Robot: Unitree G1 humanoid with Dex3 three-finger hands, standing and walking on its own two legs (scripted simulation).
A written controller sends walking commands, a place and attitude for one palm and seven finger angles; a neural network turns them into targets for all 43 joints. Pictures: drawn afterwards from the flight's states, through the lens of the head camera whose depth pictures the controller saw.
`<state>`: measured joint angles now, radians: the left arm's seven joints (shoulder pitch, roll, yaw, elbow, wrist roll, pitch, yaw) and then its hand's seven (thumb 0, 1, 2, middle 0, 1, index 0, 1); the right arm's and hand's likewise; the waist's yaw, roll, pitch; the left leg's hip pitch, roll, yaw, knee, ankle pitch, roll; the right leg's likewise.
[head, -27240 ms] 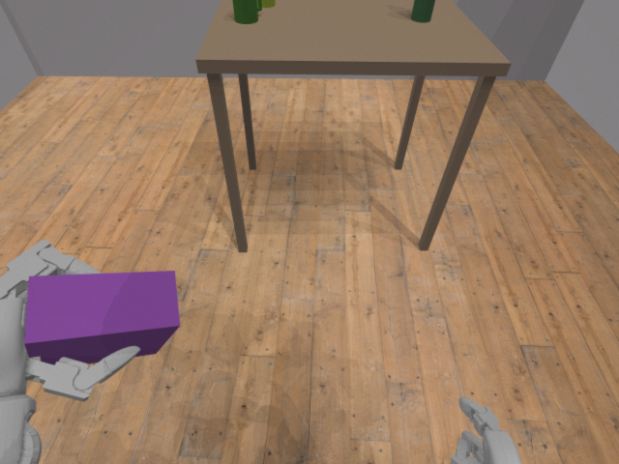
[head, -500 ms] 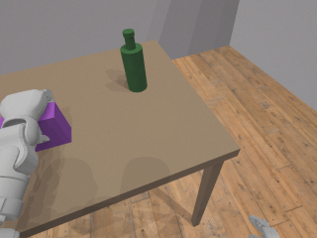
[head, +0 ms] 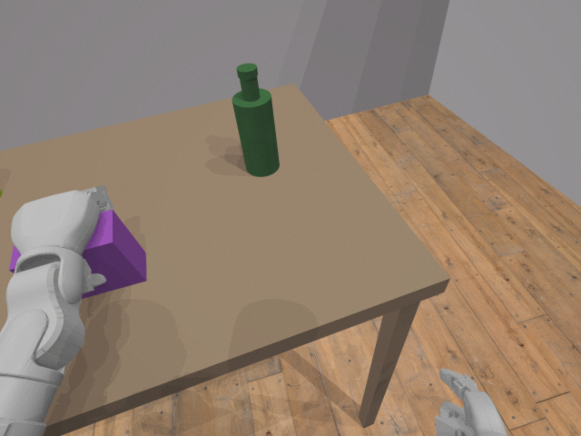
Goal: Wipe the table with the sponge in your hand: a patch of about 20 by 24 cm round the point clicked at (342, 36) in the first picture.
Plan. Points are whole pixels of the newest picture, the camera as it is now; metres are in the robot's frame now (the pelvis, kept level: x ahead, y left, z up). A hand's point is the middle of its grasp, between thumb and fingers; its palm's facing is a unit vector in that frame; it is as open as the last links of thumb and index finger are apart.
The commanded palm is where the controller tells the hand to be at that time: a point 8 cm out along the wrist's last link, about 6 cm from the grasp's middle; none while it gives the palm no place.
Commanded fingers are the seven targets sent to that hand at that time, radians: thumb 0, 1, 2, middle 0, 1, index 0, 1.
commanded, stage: wipe back along the middle lane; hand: left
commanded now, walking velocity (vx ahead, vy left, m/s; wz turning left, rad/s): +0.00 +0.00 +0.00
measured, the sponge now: (93, 266) +0.30 +0.33 +0.09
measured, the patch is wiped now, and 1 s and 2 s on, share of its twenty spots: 0.75 0.80 0.95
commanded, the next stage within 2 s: slide across to the third lane in 0.58 s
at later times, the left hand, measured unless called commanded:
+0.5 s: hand (83, 277) +0.25 +0.29 +0.14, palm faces +0.14 -0.04 -0.99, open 9.7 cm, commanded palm +0.20 +0.27 +0.15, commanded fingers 0.00 0.10 1.30 -1.20 -1.60 -1.20 -1.60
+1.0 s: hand (99, 298) +0.22 +0.25 +0.14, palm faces +0.17 -0.08 -0.98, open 9.7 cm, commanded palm +0.19 +0.22 +0.18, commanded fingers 0.00 0.10 1.30 -1.20 -1.60 -1.20 -1.60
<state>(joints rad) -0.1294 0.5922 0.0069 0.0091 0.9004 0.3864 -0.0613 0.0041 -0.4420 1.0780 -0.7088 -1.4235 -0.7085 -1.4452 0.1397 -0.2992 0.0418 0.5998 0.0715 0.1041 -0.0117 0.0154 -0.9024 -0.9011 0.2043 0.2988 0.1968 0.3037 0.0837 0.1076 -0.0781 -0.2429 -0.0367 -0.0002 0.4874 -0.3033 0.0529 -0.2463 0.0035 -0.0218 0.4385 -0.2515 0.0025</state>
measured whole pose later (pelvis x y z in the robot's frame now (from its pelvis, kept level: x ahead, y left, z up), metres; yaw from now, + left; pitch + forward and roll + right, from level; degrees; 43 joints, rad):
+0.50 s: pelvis +0.00 +0.00 +0.00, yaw +0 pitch +2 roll -1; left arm 0.09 0.53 -0.03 -0.30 0.91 0.51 -0.03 0.03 -0.43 1.07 -0.68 -1.44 -0.71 -1.44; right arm 0.08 -0.28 0.06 0.58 0.07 0.09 -0.01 0.02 -0.90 -0.90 0.20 0.30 0.20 0.30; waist 0.12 0.12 -0.07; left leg -0.22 -0.04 0.01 0.50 -0.31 0.05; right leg -0.24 0.00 -0.01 0.47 -0.27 0.00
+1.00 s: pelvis -0.01 -0.01 +0.00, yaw +0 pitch +0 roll +0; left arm 0.13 0.49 -0.09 -0.40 0.92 0.54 -0.03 0.02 -0.46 1.07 -0.67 -1.45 -0.75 -1.37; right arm 0.08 -0.29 0.05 0.60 0.06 0.06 -0.02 0.02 -0.90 -0.90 0.20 0.30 0.20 0.30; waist 0.13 0.12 -0.06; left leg -0.20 -0.03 0.00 0.49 -0.30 0.04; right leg -0.22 0.01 -0.02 0.48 -0.26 -0.01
